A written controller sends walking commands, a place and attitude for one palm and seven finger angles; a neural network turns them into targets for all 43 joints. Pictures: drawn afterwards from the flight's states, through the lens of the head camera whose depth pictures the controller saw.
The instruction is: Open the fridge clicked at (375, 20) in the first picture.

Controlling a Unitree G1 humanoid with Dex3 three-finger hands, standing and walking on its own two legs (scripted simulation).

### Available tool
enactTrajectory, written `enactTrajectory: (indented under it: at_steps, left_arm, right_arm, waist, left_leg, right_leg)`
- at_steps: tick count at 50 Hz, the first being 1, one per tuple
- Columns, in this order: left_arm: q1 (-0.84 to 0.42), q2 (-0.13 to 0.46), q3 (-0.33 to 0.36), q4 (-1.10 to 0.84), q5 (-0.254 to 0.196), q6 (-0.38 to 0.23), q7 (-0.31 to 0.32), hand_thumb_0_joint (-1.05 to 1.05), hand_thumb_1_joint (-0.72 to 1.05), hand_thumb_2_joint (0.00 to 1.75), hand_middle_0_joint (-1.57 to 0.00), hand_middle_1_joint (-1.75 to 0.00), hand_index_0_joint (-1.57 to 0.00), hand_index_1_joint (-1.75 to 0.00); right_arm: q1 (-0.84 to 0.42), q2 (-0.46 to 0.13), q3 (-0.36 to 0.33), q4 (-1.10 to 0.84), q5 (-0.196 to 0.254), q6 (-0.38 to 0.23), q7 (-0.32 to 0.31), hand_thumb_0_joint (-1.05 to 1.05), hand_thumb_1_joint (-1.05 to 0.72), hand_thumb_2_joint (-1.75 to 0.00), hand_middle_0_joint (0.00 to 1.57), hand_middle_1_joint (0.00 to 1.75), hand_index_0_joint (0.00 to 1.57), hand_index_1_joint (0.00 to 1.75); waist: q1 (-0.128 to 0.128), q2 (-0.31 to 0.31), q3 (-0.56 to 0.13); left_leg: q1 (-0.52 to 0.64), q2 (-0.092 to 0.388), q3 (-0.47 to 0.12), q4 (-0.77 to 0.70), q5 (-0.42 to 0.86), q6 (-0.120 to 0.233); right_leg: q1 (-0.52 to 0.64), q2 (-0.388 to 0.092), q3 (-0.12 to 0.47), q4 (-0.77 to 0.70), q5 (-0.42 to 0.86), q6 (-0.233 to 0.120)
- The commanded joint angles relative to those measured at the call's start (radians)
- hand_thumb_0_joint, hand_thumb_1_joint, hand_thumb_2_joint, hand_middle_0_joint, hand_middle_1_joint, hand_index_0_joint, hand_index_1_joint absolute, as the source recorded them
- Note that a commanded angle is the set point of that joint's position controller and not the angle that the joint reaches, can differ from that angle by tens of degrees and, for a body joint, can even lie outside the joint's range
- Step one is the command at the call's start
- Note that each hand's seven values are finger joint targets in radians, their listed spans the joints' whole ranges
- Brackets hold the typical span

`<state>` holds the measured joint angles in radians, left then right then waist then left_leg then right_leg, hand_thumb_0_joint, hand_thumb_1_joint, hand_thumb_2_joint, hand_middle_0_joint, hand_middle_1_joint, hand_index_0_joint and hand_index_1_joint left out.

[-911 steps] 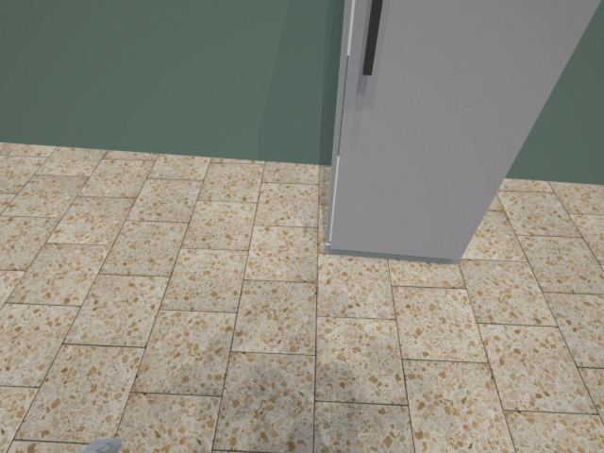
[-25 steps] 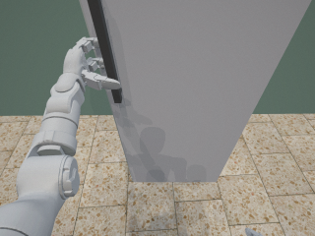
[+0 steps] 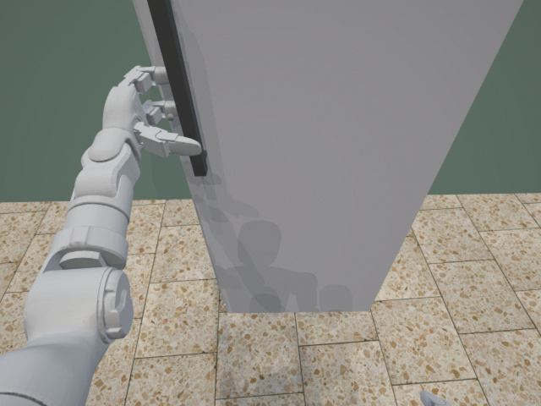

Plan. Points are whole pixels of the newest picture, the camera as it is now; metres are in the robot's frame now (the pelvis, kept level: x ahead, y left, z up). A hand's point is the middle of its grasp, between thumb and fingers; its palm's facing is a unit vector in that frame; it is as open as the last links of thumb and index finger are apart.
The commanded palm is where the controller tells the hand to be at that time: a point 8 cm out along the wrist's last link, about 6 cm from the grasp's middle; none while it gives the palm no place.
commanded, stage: slide the fingers in behind the handle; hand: left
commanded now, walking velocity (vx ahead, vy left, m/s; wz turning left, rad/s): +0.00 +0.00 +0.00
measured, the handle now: (185, 90) +0.52 +0.14 +0.22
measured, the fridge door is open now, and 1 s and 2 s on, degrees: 0 0 0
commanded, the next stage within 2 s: grip the handle and tug to test in 1.48 s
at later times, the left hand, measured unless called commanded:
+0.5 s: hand (184, 116) +0.47 +0.13 +0.21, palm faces +0.02 -1.00 +0.00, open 14.0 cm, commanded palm +0.44 +0.18 +0.21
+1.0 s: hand (198, 113) +0.47 +0.11 +0.21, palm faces +0.02 -1.00 -0.01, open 14.0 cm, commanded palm +0.44 +0.16 +0.21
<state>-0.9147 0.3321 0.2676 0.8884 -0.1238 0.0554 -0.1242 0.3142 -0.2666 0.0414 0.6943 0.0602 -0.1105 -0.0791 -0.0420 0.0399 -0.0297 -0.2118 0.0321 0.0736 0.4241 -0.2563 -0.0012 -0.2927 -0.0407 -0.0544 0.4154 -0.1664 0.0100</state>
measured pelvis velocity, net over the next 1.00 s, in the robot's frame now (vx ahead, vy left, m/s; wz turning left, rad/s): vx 0.01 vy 0.00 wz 0.01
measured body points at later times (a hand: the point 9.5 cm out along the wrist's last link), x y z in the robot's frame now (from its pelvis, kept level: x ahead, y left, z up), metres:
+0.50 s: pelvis +0.01 +0.00 +0.00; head +0.02 -0.02 +0.45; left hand +0.46 +0.19 +0.21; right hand +0.12 -0.25 -0.12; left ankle -0.02 +0.12 -0.74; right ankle +0.03 -0.13 -0.74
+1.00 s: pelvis +0.01 +0.00 +0.00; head +0.02 -0.01 +0.45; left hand +0.46 +0.17 +0.21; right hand +0.12 -0.24 -0.12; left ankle -0.02 +0.12 -0.74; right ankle +0.03 -0.13 -0.74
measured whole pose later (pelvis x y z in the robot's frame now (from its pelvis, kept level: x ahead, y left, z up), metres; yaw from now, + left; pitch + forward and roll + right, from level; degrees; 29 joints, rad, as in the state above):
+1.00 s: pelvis +0.01 +0.00 +0.00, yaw +1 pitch +3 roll +0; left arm -0.93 0.21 0.18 0.81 -0.12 0.11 0.00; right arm 0.28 -0.24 0.04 0.70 0.05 -0.08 -0.07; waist -0.02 0.04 -0.04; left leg -0.20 0.03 0.06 0.43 -0.27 0.00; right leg -0.28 -0.05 -0.06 0.43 -0.19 0.01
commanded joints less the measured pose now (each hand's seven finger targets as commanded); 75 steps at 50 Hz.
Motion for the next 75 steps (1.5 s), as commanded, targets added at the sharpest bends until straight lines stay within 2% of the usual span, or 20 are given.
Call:
enactTrajectory:
  at_steps: [1, 3, 6, 8, 14, 18, 20, 25, 29, 32, 34, 37, 42, 44, 45, 52, 54, 63, 73, 75]
  left_arm:
    - [-0.566, 0.193, 0.011, -0.281, -0.026, -0.093, -0.004, 0.00, -0.50, 0.30, -0.30, -1.20, -0.30, -1.20]
    - [-0.557, 0.178, 0.005, -0.262, -0.030, -0.085, -0.005, 0.00, -0.50, 0.30, -0.30, -1.20, -0.30, -1.20]
    - [-0.533, 0.156, -0.008, -0.276, -0.024, -0.070, 0.005, 0.00, -0.50, 0.30, -0.30, -1.20, -0.30, -1.20]
    - [-0.540, 0.129, -0.028, -0.251, -0.025, -0.052, 0.013, 0.00, -0.50, 0.30, -0.30, -1.20, -0.30, -1.20]
    - [-0.498, 0.192, 0.036, -0.293, -0.017, -0.060, 0.039, 0.00, -0.50, 0.30, -0.30, -1.20, -0.30, -1.20]
    - [-0.520, 0.125, -0.018, -0.302, -0.017, -0.049, 0.038, 0.00, -0.50, 0.30, -0.30, -1.20, -0.30, -1.20]
    - [-0.516, 0.171, 0.023, -0.278, -0.022, -0.041, 0.041, 0.00, -0.50, 0.30, -0.30, -1.20, -0.30, -1.20]
    - [-0.554, 0.146, -0.010, -0.317, -0.014, -0.050, 0.045, 0.00, -0.50, 0.30, -0.30, -1.20, -0.30, -1.20]
    - [-0.521, 0.155, 0.010, -0.280, -0.023, -0.046, 0.041, 0.00, -0.50, 0.30, -0.30, -1.20, -0.30, -1.20]
    - [-0.560, 0.105, -0.037, -0.310, -0.026, -0.045, 0.037, 0.00, -0.50, 0.30, -0.30, -1.20, -0.30, -1.20]
    - [-0.540, 0.100, -0.034, -0.336, -0.024, -0.051, 0.046, 0.00, -0.50, 0.30, -0.30, -1.20, -0.30, -1.20]
    - [-0.539, 0.041, -0.074, -0.342, -0.030, -0.038, 0.051, 0.00, -0.50, 0.30, -0.30, -1.20, -0.30, -1.20]
    - [-0.542, 0.047, -0.060, -0.308, -0.016, -0.006, 0.092, 0.00, -0.50, 0.30, -0.30, -1.20, -0.30, -1.20]
    - [-0.555, 0.055, -0.052, -0.309, -0.006, -0.013, 0.113, 0.00, -0.50, 0.30, -0.30, -1.20, -0.30, -1.20]
    - [-0.555, 0.029, -0.077, -0.314, -0.002, -0.012, 0.111, 0.00, -0.50, 0.30, -0.30, -1.20, -0.30, -1.20]
    - [-0.600, -0.018, -0.113, -0.296, -0.011, -0.027, 0.100, 0.00, -0.50, 0.30, -0.30, -1.20, -0.30, -1.20]
    - [-0.586, 0.018, -0.085, -0.266, -0.009, -0.030, 0.103, 0.00, -0.50, 0.30, -0.30, -1.20, -0.30, -1.20]
    - [-0.613, 0.050, -0.066, -0.230, -0.005, -0.043, 0.097, 0.00, -0.50, 0.30, -0.30, -1.20, -0.30, -1.20]
    - [-0.629, 0.016, -0.093, -0.218, -0.012, -0.056, 0.093, 0.00, -0.50, 0.30, -0.30, -1.20, -0.30, -1.20]
    - [-0.619, 0.057, -0.058, -0.204, -0.011, -0.060, 0.096, 0.00, -0.50, 0.30, -0.30, -1.20, -0.30, -1.20]
  right_arm:
    - [-0.023, -0.126, -0.047, -0.120, 0.000, -0.052, -0.007, 0.00, -0.90, -0.90, 0.20, 0.30, 0.20, 0.30]
    - [-0.023, -0.126, -0.047, -0.115, 0.001, -0.054, -0.006, 0.00, -0.90, -0.90, 0.20, 0.30, 0.20, 0.30]
    - [-0.039, -0.121, -0.045, -0.119, 0.002, -0.050, -0.002, 0.00, -0.90, -0.90, 0.20, 0.30, 0.20, 0.30]
    - [-0.038, -0.121, -0.043, -0.114, 0.002, -0.045, -0.001, 0.00, -0.90, -0.90, 0.20, 0.30, 0.20, 0.30]
    - [-0.046, -0.122, -0.047, -0.128, -0.006, -0.032, 0.002, 0.00, -0.90, -0.90, 0.20, 0.30, 0.20, 0.30]
    - [-0.052, -0.113, -0.045, -0.130, -0.002, -0.026, 0.003, 0.00, -0.90, -0.90, 0.20, 0.30, 0.20, 0.30]
    - [-0.046, -0.121, -0.046, -0.127, -0.004, -0.021, -0.002, 0.00, -0.90, -0.90, 0.20, 0.30, 0.20, 0.30]
    - [-0.051, -0.112, -0.044, -0.132, -0.003, -0.022, -0.005, 0.00, -0.90, -0.90, 0.20, 0.30, 0.20, 0.30]
    - [-0.039, -0.119, -0.048, -0.123, -0.006, -0.020, -0.006, 0.00, -0.90, -0.90, 0.20, 0.30, 0.20, 0.30]
    - [-0.044, -0.112, -0.046, -0.120, -0.004, -0.023, -0.004, 0.00, -0.90, -0.90, 0.20, 0.30, 0.20, 0.30]
    - [-0.047, -0.112, -0.050, -0.126, -0.006, -0.025, 0.000, 0.00, -0.90, -0.90, 0.20, 0.30, 0.20, 0.30]
    - [-0.052, -0.107, -0.050, -0.118, -0.004, -0.027, 0.004, 0.00, -0.90, -0.90, 0.20, 0.30, 0.20, 0.30]
    - [-0.059, -0.105, -0.045, -0.109, -0.008, -0.016, 0.006, 0.00, -0.90, -0.90, 0.20, 0.30, 0.20, 0.30]
    - [-0.051, -0.108, -0.047, -0.110, -0.015, -0.012, 0.006, 0.00, -0.90, -0.90, 0.20, 0.30, 0.20, 0.30]
    - [-0.063, -0.102, -0.045, -0.114, -0.011, -0.013, 0.008, 0.00, -0.90, -0.90, 0.20, 0.30, 0.20, 0.30]
    - [-0.059, -0.096, -0.041, -0.109, -0.013, -0.017, 0.005, 0.00, -0.90, -0.90, 0.20, 0.30, 0.20, 0.30]
    - [-0.049, -0.103, -0.044, -0.104, -0.015, -0.014, 0.002, 0.00, -0.90, -0.90, 0.20, 0.30, 0.20, 0.30]
    - [-0.041, -0.103, -0.042, -0.097, -0.012, -0.016, 0.001, 0.00, -0.90, -0.90, 0.20, 0.30, 0.20, 0.30]
    - [-0.033, -0.104, -0.044, -0.093, -0.011, -0.026, 0.003, 0.00, -0.90, -0.90, 0.20, 0.30, 0.20, 0.30]
    - [-0.030, -0.109, -0.046, -0.093, -0.012, -0.027, 0.001, 0.00, -0.90, -0.90, 0.20, 0.30, 0.20, 0.30]
  waist:
    - [-0.004, -0.037, -0.333]
    - [-0.005, -0.057, -0.320]
    - [0.005, -0.016, -0.318]
    - [-0.006, -0.062, -0.289]
    - [0.024, -0.079, -0.359]
    - [0.008, -0.062, -0.320]
    - [0.011, -0.106, -0.319]
    - [0.007, -0.041, -0.340]
    - [0.010, -0.080, -0.349]
    - [-0.005, -0.046, -0.335]
    - [0.008, -0.032, -0.359]
    - [0.001, -0.060, -0.346]
    - [0.008, -0.063, -0.305]
    - [0.006, -0.104, -0.315]
    - [0.005, -0.068, -0.316]
    - [-0.010, -0.062, -0.320]
    - [-0.008, -0.096, -0.319]
    - [-0.008, -0.071, -0.310]
    - [-0.019, -0.079, -0.307]
    - [-0.013, -0.081, -0.307]
  left_leg:
    - [0.076, -0.024, -0.045, -0.045, 0.223, 0.033]
    - [0.068, -0.024, -0.045, -0.044, 0.221, 0.033]
    - [0.075, -0.026, -0.043, -0.041, 0.244, 0.029]
    - [0.061, -0.023, -0.048, -0.044, 0.219, 0.030]
    - [0.066, -0.025, -0.040, -0.036, 0.289, 0.032]
    - [0.066, -0.023, -0.035, -0.037, 0.270, 0.032]
    - [0.055, -0.024, -0.039, -0.040, 0.264, 0.035]
    - [0.073, -0.026, -0.038, -0.036, 0.272, 0.034]
    - [0.070, -0.026, -0.039, -0.035, 0.285, 0.033]
    - [0.075, -0.027, -0.037, -0.030, 0.283, 0.032]
    - [0.096, -0.027, -0.040, -0.027, 0.313, 0.030]
    - [0.101, -0.022, -0.044, -0.027, 0.317, 0.027]
    - [0.071, -0.023, -0.046, -0.036, 0.283, 0.024]
    - [0.072, -0.024, -0.049, -0.037, 0.286, 0.029]
    - [0.077, -0.023, -0.045, -0.034, 0.287, 0.029]
    - [0.083, -0.026, -0.048, -0.029, 0.264, 0.028]
    - [0.077, -0.025, -0.051, -0.028, 0.264, 0.030]
    - [0.048, -0.029, -0.050, -0.028, 0.231, 0.030]
    - [0.049, -0.027, -0.053, -0.028, 0.215, 0.030]
    - [0.043, -0.027, -0.053, -0.030, 0.210, 0.033]
  right_leg:
    - [0.178, 0.037, 0.019, -0.016, 0.223, -0.038]
    - [0.173, 0.037, 0.016, -0.015, 0.228, -0.037]
    - [0.170, 0.035, 0.013, -0.009, 0.239, -0.040]
    - [0.149, 0.037, 0.008, -0.013, 0.216, -0.037]
    - [0.221, 0.034, 0.013, 0.003, 0.289, -0.038]
    - [0.190, 0.034, 0.014, -0.001, 0.283, -0.036]
    - [0.205, 0.034, 0.012, -0.005, 0.279, -0.034]
    - [0.204, 0.033, 0.016, -0.004, 0.279, -0.037]
    - [0.216, 0.036, 0.011, -0.003, 0.294, -0.037]
    - [0.195, 0.035, 0.012, -0.001, 0.296, -0.037]
    - [0.205, 0.036, 0.008, 0.002, 0.304, -0.040]
    - [0.185, 0.040, 0.002, 0.006, 0.305, -0.039]
    - [0.172, 0.038, 0.002, 0.002, 0.266, -0.038]
    - [0.187, 0.036, 0.001, -0.001, 0.264, -0.036]
    - [0.177, 0.035, 0.005, 0.003, 0.270, -0.037]
    - [0.163, 0.036, 0.007, 0.002, 0.257, -0.038]
    - [0.172, 0.035, 0.004, 0.001, 0.252, -0.037]
    - [0.161, 0.034, 0.009, 0.002, 0.231, -0.038]
    - [0.143, 0.036, 0.007, 0.000, 0.212, -0.036]
    - [0.151, 0.034, 0.009, -0.002, 0.205, -0.036]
